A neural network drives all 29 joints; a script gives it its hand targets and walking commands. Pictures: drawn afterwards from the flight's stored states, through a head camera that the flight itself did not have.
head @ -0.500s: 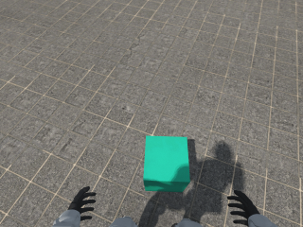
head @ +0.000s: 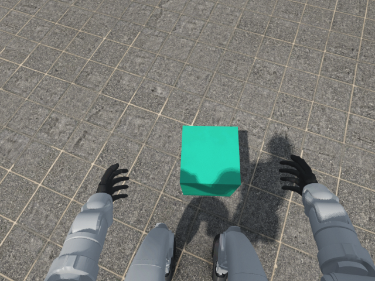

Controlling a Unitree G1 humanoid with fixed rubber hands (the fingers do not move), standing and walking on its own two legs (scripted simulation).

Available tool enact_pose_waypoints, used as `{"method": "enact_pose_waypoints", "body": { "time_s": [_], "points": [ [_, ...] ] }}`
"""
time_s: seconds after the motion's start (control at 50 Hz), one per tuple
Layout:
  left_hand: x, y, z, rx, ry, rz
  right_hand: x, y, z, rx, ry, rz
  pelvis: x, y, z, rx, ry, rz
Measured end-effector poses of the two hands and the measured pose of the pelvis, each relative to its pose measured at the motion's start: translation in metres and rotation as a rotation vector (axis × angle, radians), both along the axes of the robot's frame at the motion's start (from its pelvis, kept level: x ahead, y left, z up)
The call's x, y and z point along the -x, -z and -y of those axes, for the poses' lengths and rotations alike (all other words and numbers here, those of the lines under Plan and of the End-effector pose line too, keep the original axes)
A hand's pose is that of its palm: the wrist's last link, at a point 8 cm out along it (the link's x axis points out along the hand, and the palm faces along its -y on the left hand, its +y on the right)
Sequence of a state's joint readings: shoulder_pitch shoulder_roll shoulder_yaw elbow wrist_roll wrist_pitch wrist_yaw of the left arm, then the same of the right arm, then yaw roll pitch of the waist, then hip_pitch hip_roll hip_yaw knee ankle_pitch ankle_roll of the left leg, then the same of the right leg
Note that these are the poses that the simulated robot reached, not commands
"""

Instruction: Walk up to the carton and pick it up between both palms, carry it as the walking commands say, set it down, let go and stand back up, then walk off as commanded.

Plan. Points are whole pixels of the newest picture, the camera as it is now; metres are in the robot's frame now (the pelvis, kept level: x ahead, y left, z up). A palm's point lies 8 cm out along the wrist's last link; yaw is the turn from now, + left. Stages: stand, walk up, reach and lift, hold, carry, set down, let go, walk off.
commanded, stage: reach and lift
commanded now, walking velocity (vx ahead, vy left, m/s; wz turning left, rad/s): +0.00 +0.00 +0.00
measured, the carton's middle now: (208, 163) +0.50 -0.03 -0.56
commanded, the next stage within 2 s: none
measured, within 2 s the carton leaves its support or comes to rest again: neither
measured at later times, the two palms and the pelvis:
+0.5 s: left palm (135, 142) +0.42 +0.19 -0.13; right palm (296, 138) +0.45 -0.24 -0.12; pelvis -0.02 +0.00 -0.03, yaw +0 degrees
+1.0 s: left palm (142, 129) +0.48 +0.19 -0.18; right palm (283, 124) +0.52 -0.23 -0.17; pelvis +0.00 +0.00 -0.06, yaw +2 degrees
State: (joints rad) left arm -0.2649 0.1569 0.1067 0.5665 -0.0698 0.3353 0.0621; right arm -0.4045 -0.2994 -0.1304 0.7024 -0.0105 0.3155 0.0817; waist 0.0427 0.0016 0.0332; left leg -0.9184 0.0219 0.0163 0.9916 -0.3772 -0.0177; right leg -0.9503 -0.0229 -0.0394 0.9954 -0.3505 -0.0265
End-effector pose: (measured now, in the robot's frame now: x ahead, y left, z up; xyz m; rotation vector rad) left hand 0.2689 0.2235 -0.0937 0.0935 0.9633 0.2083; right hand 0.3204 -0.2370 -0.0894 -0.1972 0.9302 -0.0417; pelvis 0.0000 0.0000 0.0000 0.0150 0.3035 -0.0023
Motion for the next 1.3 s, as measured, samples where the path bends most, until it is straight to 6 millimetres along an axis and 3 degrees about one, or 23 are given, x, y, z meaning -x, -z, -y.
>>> {"method": "enact_pose_waypoints", "body": {
  "time_s": [0.28, 0.46, 0.72, 0.82, 0.98, 1.3],
  "points": [
    [-0.088, 0.019, 0.023, 0.013, 0.005, 0.121, -0.078, 0.014, -0.002, -0.04, 0.023, 0.101, 0.021, 0.02, -0.003, 0.001, -0.006, -0.16],
    [-0.141, 0.034, 0.036, 0.016, 0.005, 0.21, -0.124, 0.027, 0.001, -0.06, 0.037, 0.19, 0.019, 0.031, -0.002, -0.008, 0.002, -0.292],
    [-0.207, 0.05, 0.034, 0.029, -0.015, 0.309, -0.186, 0.048, -0.003, -0.085, 0.027, 0.276, 0.01, 0.045, 0.001, -0.019, 0.006, -0.433],
    [-0.218, 0.053, 0.036, 0.034, -0.006, 0.325, -0.201, 0.05, -0.008, -0.09, 0.016, 0.296, 0.005, 0.044, 0.002, -0.018, 0.0, -0.465],
    [-0.213, 0.078, 0.036, 0.039, -0.01, 0.3, -0.197, 0.073, -0.009, -0.098, 0.036, 0.27, -0.001, 0.056, 0.002, -0.017, -0.012, -0.515],
    [-0.216, 0.188, 0.034, 0.026, -0.008, 0.306, -0.19, 0.188, -0.009, -0.082, 0.059, 0.274, 0.023, 0.157, -0.004, -0.014, -0.017, -0.558]
  ]
}}
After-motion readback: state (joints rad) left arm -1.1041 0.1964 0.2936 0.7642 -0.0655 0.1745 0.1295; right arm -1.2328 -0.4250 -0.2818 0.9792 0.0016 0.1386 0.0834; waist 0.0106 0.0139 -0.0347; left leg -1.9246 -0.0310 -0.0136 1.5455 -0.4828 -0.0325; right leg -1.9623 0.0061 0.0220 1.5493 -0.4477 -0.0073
